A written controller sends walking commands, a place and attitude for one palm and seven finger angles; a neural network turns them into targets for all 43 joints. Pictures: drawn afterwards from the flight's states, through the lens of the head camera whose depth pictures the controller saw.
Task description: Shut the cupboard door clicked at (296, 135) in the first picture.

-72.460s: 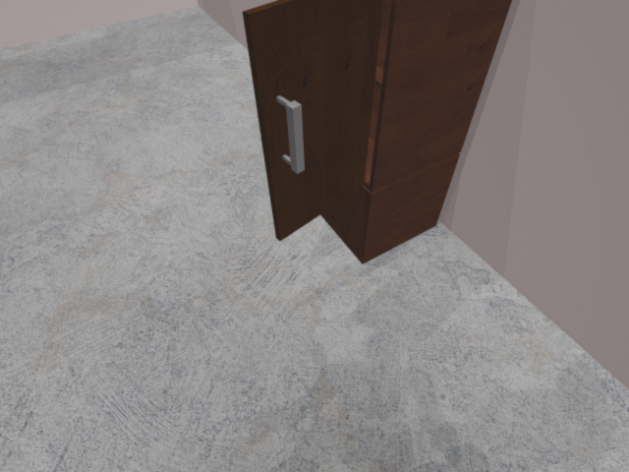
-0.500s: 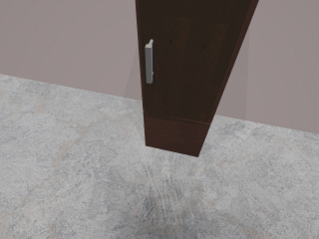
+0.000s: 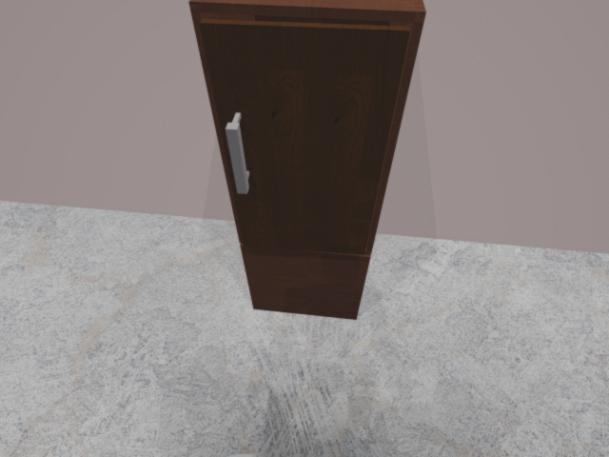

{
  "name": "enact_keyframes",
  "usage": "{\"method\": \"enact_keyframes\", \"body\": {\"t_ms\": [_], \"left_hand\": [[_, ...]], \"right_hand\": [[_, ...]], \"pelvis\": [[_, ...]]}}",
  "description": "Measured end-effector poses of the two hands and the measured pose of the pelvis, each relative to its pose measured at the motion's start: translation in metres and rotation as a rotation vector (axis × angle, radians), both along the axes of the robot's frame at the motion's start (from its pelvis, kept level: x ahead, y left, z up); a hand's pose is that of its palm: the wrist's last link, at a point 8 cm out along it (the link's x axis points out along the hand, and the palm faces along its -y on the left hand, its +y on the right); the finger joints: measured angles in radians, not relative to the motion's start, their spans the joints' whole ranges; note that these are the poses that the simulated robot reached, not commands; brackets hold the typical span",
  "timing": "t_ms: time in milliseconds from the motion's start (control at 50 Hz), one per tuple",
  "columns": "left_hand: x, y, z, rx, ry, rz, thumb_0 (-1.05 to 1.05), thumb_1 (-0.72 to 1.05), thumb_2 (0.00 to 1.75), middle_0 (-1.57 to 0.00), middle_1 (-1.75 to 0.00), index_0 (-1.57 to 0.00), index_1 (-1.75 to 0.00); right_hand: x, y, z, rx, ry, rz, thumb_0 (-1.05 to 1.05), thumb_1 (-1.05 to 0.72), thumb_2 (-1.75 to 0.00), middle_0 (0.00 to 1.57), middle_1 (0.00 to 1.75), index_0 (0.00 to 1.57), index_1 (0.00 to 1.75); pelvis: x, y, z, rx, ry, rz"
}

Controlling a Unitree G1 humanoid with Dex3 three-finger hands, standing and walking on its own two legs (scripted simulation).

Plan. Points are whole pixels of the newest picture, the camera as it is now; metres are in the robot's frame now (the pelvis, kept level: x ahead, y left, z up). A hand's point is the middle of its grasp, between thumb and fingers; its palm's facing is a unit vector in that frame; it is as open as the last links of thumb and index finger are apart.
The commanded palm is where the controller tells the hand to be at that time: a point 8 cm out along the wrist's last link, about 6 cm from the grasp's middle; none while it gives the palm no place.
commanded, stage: take the last steps up to it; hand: left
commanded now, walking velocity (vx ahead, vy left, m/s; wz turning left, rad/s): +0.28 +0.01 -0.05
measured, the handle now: (240, 154) +0.67 +0.17 +0.00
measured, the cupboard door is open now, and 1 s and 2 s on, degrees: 2 2 2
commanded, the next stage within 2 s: come to a stop and stand still in 0.40 s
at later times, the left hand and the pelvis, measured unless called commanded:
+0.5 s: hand (211, 390) +0.25 +0.17 -0.17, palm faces -0.03 -0.97 -0.22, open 7.4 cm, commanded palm none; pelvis +0.15 -0.01 -0.01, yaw -3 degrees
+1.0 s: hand (194, 387) +0.26 +0.21 -0.19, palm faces +0.03 -0.97 -0.22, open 7.4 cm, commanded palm none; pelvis +0.21 +0.01 -0.01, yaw -2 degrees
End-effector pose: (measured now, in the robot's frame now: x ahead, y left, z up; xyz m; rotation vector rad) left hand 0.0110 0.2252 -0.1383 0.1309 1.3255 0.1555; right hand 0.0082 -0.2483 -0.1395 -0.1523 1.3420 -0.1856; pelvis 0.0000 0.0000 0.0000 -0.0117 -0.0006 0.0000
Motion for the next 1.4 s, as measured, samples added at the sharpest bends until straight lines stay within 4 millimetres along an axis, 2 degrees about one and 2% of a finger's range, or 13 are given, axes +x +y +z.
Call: {"method": "enact_keyframes", "body": {"t_ms": [100,180,240,360,460,520,600,780,920,1020,1120,1260,1400], "left_hand": [[-0.01,0.007,-0.016,-0.042,0.103,0.038,0.0,0.91,0.89,-0.2,-0.3,-0.2,-0.3],[0.005,0.018,-0.027,-0.055,0.165,0.023,0.0,0.91,0.89,-0.2,-0.3,-0.2,-0.3],[0.04,0.023,-0.02,-0.046,0.141,-0.008,0.01,0.91,0.89,-0.2,-0.3,-0.2,-0.3],[0.139,0.02,-0.002,-0.013,-0.025,-0.052,0.01,0.91,0.89,-0.2,-0.3,-0.2,-0.3],[0.215,0.004,0.004,0.022,-0.131,-0.097,0.0,0.92,0.89,-0.2,-0.3,-0.2,-0.3],[0.243,-0.008,0.0,0.04,-0.17,-0.101,0.0,0.91,0.89,-0.2,-0.3,-0.2,-0.3],[0.25,-0.023,0.004,0.034,-0.129,-0.082,0.0,0.91,0.89,-0.2,-0.3,-0.2,-0.3],[0.253,-0.007,0.0,0.045,-0.036,-0.032,-0.01,0.93,0.89,-0.21,-0.3,-0.2,-0.3],[0.25,0.022,-0.022,0.032,0.002,0.0,0.0,0.91,0.89,-0.2,-0.3,-0.2,-0.3],[0.245,0.032,-0.015,0.043,0.011,-0.006,0.0,0.91,0.89,-0.2,-0.3,-0.2,-0.3],[0.236,0.029,-0.007,0.053,0.013,-0.032,0.0,0.91,0.89,-0.2,-0.3,-0.2,-0.3],[0.217,0.001,-0.004,0.072,0.0,-0.068,0.0,0.91,0.89,-0.2,-0.3,-0.2,-0.3],[0.205,-0.033,-0.007,0.014,0.025,-0.08,0.0,0.91,0.89,-0.2,-0.3,-0.2,-0.3]], "right_hand": [[0.044,0.013,0.004,-0.024,-0.046,0.029,0.01,-0.91,-0.9,0.2,0.29,0.19,0.3],[0.065,0.027,0.001,-0.042,-0.076,0.028,0.01,-0.91,-0.9,0.2,0.29,0.2,0.3],[0.063,0.038,0.004,-0.027,-0.046,0.002,0.01,-0.91,-0.9,0.2,0.29,0.2,0.3],[0.052,0.052,0.002,0.042,0.087,-0.042,0.01,-0.91,-0.9,0.2,0.29,0.2,0.3],[0.057,0.047,-0.014,0.099,0.17,-0.094,0.01,-0.91,-0.9,0.21,0.29,0.2,0.3],[0.073,0.035,-0.028,0.119,0.196,-0.103,0.01,-0.91,-0.9,0.21,0.29,0.2,0.3],[0.121,0.017,-0.021,0.09,0.158,-0.088,0.01,-0.91,-0.9,0.2,0.29,0.2,0.3],[0.241,0.002,-0.006,0.017,-0.023,-0.012,0.01,-0.91,-0.9,0.2,0.29,0.19,0.3],[0.293,0.012,0.003,-0.055,-0.133,0.058,0.01,-0.91,-0.9,0.2,0.29,0.19,0.3],[0.296,0.017,0.013,-0.067,-0.158,0.079,0.01,-0.91,-0.9,0.2,0.29,0.2,0.3],[0.28,0.013,0.012,-0.045,-0.162,0.057,0.01,-0.91,-0.9,0.2,0.29,0.2,0.3],[0.227,-0.011,-0.01,0.013,-0.089,-0.02,0.01,-0.91,-0.9,0.21,0.29,0.2,0.3],[0.166,-0.02,-0.012,0.018,0.029,-0.076,0.01,-0.91,-0.9,0.2,0.29,0.2,0.3]], "pelvis": [[0.029,0.013,-0.006,-0.013,0.003,0.002],[0.052,0.022,-0.013,-0.001,0.001,-0.026],[0.069,0.023,-0.006,0.007,0.001,-0.034],[0.104,0.016,0.003,0.008,-0.005,-0.035],[0.139,-0.002,-0.006,0.027,-0.019,-0.045],[0.16,-0.014,-0.016,0.028,-0.02,-0.045],[0.182,-0.019,-0.007,0.018,-0.01,-0.033],[0.21,-0.011,-0.001,0.018,-0.003,-0.03],[0.218,0.009,-0.012,-0.001,-0.014,-0.037],[0.209,0.009,-0.006,-0.013,-0.002,-0.041],[0.198,0.002,-0.003,-0.018,0.004,-0.051],[0.184,-0.022,-0.01,0.011,-0.005,-0.052],[0.186,-0.031,-0.005,0.007,-0.037,-0.051]]}}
